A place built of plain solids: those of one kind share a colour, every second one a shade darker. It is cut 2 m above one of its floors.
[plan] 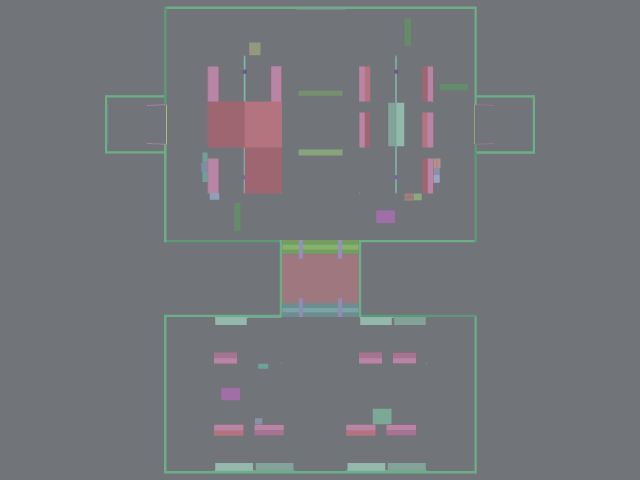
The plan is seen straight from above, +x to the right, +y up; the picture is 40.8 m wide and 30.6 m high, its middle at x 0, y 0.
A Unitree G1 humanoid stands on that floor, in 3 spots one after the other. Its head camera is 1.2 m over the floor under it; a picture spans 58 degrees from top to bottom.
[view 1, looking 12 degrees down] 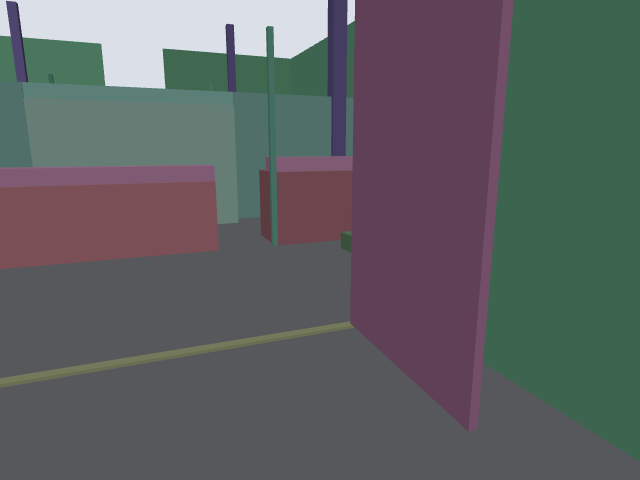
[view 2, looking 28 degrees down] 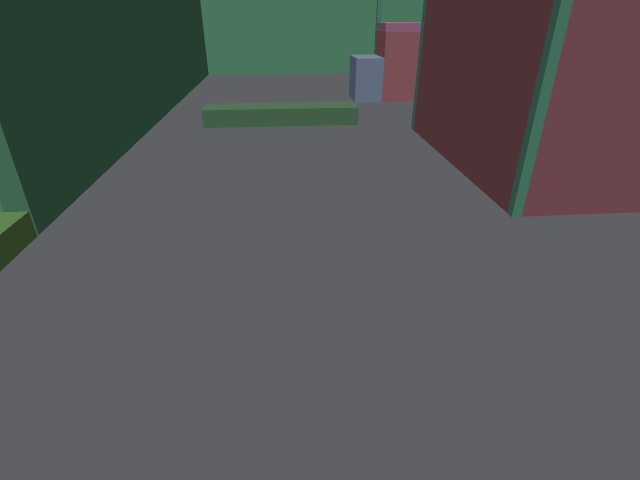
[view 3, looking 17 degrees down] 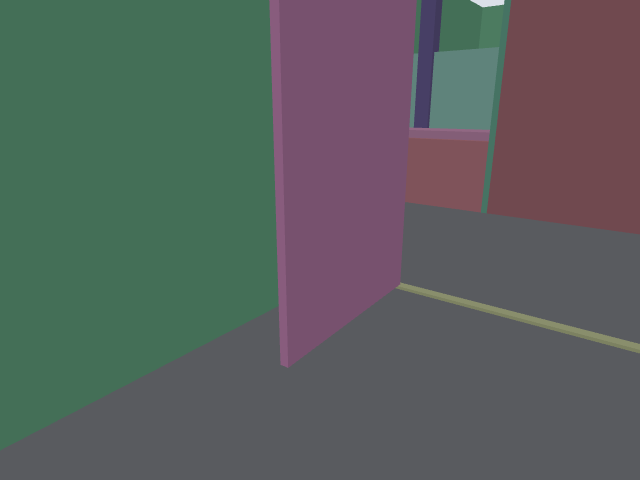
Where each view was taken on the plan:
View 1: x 12.36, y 7.37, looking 158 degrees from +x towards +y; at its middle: counter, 5.66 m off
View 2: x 0.03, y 1.49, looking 175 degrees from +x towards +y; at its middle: ground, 2.56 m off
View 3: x -12.36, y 7.37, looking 37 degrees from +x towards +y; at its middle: leaf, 2.09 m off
